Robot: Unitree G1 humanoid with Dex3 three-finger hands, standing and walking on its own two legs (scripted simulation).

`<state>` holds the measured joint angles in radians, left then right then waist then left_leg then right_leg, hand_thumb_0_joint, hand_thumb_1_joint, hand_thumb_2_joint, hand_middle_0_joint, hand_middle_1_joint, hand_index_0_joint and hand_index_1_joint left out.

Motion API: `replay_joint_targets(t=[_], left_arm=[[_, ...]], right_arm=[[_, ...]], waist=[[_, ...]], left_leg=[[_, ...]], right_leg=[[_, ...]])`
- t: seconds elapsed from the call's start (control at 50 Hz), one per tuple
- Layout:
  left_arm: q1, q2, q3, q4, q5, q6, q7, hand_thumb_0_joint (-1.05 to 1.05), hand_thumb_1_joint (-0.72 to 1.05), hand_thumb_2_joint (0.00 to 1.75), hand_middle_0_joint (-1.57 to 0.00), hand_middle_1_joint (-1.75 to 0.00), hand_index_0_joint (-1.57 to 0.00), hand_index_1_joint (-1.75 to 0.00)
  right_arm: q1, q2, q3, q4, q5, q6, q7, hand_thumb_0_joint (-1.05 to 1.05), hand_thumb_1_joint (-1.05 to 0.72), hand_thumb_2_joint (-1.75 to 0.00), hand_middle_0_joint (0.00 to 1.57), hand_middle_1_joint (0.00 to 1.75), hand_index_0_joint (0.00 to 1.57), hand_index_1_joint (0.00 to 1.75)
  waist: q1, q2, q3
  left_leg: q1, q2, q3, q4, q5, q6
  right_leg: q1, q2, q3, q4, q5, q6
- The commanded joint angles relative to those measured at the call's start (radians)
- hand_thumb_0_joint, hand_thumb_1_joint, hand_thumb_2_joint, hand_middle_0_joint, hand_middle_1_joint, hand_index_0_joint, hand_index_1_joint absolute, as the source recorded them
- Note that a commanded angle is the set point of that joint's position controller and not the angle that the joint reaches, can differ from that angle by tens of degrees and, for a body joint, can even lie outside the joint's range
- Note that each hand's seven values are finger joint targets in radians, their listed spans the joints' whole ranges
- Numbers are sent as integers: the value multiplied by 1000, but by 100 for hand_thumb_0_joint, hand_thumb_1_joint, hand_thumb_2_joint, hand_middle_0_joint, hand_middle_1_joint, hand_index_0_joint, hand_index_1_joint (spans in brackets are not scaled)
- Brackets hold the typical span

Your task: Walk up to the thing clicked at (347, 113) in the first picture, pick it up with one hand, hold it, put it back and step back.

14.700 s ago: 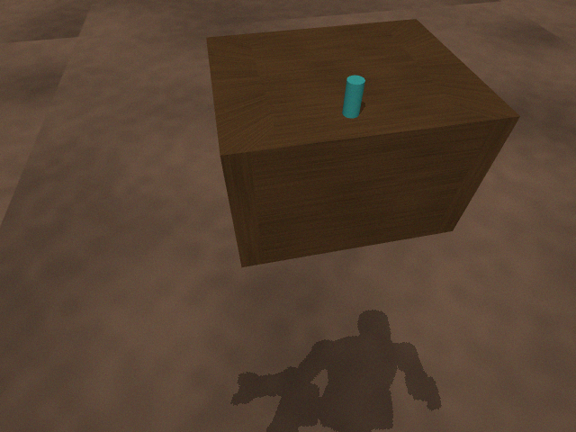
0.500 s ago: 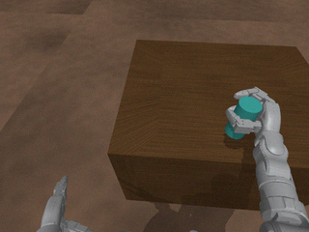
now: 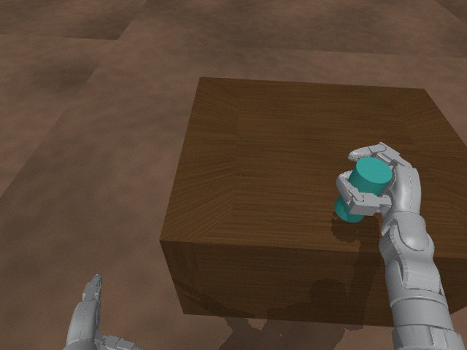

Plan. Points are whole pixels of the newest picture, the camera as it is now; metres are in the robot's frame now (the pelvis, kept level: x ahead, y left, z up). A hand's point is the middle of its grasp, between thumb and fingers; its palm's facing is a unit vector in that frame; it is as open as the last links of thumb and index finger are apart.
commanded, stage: lift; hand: right
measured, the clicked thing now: (360, 191) +0.36 -0.18 +0.10
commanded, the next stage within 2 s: hold in 0.12 s
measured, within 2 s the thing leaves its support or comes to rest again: neither
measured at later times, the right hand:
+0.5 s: hand (370, 184) +0.34 -0.18 +0.14, palm faces +0.14 +0.99 +0.00, open 7.5 cm
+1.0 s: hand (370, 183) +0.34 -0.18 +0.14, palm faces +0.16 +0.99 +0.00, open 7.5 cm
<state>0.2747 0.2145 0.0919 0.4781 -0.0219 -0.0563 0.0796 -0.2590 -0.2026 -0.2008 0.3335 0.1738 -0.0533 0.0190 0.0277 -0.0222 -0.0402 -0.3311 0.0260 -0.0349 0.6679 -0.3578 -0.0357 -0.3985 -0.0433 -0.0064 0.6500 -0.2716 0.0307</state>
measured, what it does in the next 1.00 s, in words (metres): stands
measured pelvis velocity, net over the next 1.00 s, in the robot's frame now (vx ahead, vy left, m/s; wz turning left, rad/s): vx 0.01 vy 0.00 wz -0.01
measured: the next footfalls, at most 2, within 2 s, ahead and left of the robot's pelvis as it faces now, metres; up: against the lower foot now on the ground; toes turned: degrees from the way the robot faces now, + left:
none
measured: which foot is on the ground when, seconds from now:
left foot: down 0.00-1.00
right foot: down 0.00-1.00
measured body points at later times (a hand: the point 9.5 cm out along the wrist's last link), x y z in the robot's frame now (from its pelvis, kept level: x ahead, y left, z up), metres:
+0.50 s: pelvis +0.00 +0.00 +0.01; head -0.01 +0.01 +0.46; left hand +0.16 +0.26 -0.07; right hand +0.33 -0.23 +0.14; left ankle +0.00 +0.14 -0.72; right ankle +0.04 -0.14 -0.72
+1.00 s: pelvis +0.01 +0.00 +0.01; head +0.00 +0.02 +0.46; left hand +0.17 +0.26 -0.07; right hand +0.32 -0.23 +0.15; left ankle +0.00 +0.14 -0.72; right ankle +0.04 -0.14 -0.72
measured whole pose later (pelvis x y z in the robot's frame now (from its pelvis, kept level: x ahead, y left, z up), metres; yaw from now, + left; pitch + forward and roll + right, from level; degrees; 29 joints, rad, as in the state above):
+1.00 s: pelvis +0.01 +0.00 +0.01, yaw -1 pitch -1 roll +0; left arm 0.22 0.20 0.10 0.63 -0.01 -0.12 0.08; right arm -0.13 -0.18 -0.20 0.09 0.18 0.09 0.01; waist 0.02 -0.03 -0.02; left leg -0.20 0.03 -0.02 0.54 -0.31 -0.03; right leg -0.28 -0.04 0.00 0.53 -0.23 0.03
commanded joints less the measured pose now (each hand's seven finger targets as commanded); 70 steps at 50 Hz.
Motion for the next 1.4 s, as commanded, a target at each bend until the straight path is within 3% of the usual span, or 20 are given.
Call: replay_joint_targets(t=[0.0,0.14,0.2,0.3,0.34,0.42,0.46,0.58,0.66,0.68,0.8,0.86,0.9,0.98,1.06,1.1,1.18,1.22,1.3,1.38], left_arm=[[-107,110,28,-172,-2,-66,5,0,-54,4,-4,-5,-4,-5],[-115,151,68,-158,0,-78,10,0,-54,5,-4,-6,-5,-5],[-95,80,9,-119,-1,-81,3,0,-54,5,-4,-6,-5,-5],[-120,161,82,-100,3,-87,13,0,-53,4,-4,-6,-5,-5],[-115,87,23,-57,0,-90,5,0,-53,4,-4,-6,-5,-5],[-169,140,60,-103,2,-105,11,0,-53,4,-4,-6,-5,-5],[-139,78,11,-59,1,-100,7,0,-53,4,-4,-6,-5,-5],[-139,138,69,-50,3,-107,8,0,-53,4,-5,-6,-5,-5],[-147,120,58,-36,1,-113,1,0,-53,4,-5,-6,-5,-5],[-152,81,16,-39,3,-116,-4,0,-53,5,-5,-6,-5,-5],[-176,147,75,-31,5,-120,9,0,-53,4,-5,-6,-5,-5],[-155,96,34,-17,4,-122,10,0,-53,5,-5,-6,-5,-5],[-148,88,31,-17,4,-119,7,0,-53,5,-5,-6,-5,-5],[-186,82,19,13,6,-115,2,0,-54,5,-5,-6,-5,-5],[-168,129,60,2,6,-122,5,0,-54,4,-5,-6,-6,-5],[-150,96,31,31,4,-119,-1,0,-53,4,-5,-6,-6,-5],[-146,138,77,5,5,-125,5,0,-54,5,-5,-6,-6,-5],[-150,97,37,2,5,-129,0,0,-54,5,-5,-6,-5,-6],[-205,102,40,-4,7,-144,2,0,-55,5,-5,-6,-5,-6],[-205,58,-2,39,7,-139,-1,0,-54,5,-5,-6,-5,-6]], right_arm=[[-385,-176,-51,-309,15,-71,-2,0,-47,-133,139,146,141,146],[-383,-182,-54,-397,24,-47,-4,0,-52,-134,139,146,141,146],[-351,-161,-40,-402,18,-33,-5,0,-47,-135,139,147,141,147],[-349,-174,-54,-418,25,-6,0,0,-42,-133,136,146,139,146],[-315,-137,-32,-422,26,4,1,0,-41,-133,135,145,138,145],[-327,-172,-63,-463,25,16,-6,0,-46,-134,138,147,140,147],[-332,-160,-49,-485,22,13,-5,0,-45,-134,137,147,140,147],[-298,-140,-35,-500,25,52,-1,0,-45,-134,137,146,139,146],[-260,-130,-37,-522,28,69,1,0,-45,-133,135,144,137,144],[-259,-120,-38,-511,26,70,0,0,-42,-133,135,145,137,145],[-280,-150,-65,-529,27,69,-12,0,-40,-133,133,144,136,144],[-277,-176,-86,-547,22,49,-17,0,-40,-131,132,142,135,142],[-215,-141,-58,-537,19,53,-12,0,-39,-133,133,144,136,144],[-245,-132,-42,-539,18,56,-9,0,-42,-133,134,144,137,144],[-221,-121,-33,-523,20,70,-2,0,-43,-134,135,145,138,145],[-223,-131,-52,-492,22,72,3,0,-41,-134,134,145,137,145],[-237,-160,-87,-529,32,60,0,0,-44,-133,135,144,137,144],[-242,-156,-82,-580,31,49,0,0,-42,-134,135,145,137,145],[-255,-106,-22,-581,26,42,-3,0,-41,-133,133,143,136,143],[-182,-104,-25,-494,16,53,4,0,-42,-134,135,145,138,145]], waist=[[-9,33,-241],[3,7,-223],[-19,-18,-196],[-1,12,-225],[-15,-5,-205],[-18,21,-239],[-23,-13,-207],[4,2,-171],[-8,16,-162],[-18,31,-175],[-17,37,-242],[-27,3,-241],[-28,-1,-245],[-19,-18,-181],[-2,15,-176],[-4,10,-150],[-9,42,-209],[-20,9,-235],[-8,-10,-208],[-30,1,-180]], left_leg=[[-7,-37,67,-137,211,19],[-5,-35,69,-166,184,19],[-4,-38,73,-170,171,24],[7,-39,76,-174,212,20],[24,-33,71,-180,231,20],[45,-45,87,-183,220,21],[41,-41,82,-189,220,23],[22,-37,77,-216,201,18],[29,-37,79,-225,197,17],[46,-38,82,-219,215,17],[79,-31,75,-217,270,12],[93,-32,76,-211,291,14],[103,-33,79,-203,344,13],[76,-31,75,-225,281,17],[69,-39,86,-227,284,14],[61,-38,84,-233,271,14],[92,-34,84,-225,320,10],[106,-31,81,-219,354,11],[82,-39,88,-227,293,18],[101,-35,84,-233,285,17]], right_leg=[[221,30,-25,-93,126,-33],[241,33,-26,-122,92,-33],[239,30,-23,-134,86,-28],[272,27,-17,-138,121,-32],[256,34,-23,-138,142,-33],[288,24,-11,-157,137,-30],[276,29,-17,-160,136,-28],[285,34,-26,-177,105,-33],[284,34,-23,-181,105,-33],[279,33,-19,-177,126,-33],[318,37,-21,-167,176,-36],[318,39,-21,-162,203,-33],[328,36,-21,-160,260,-33],[294,39,-27,-179,188,-33],[314,31,-21,-187,189,-35],[303,33,-23,-191,175,-36],[334,35,-21,-179,224,-39],[345,39,-23,-174,263,-38],[342,29,-16,-189,206,-32],[307,34,-20,-191,201,-34]])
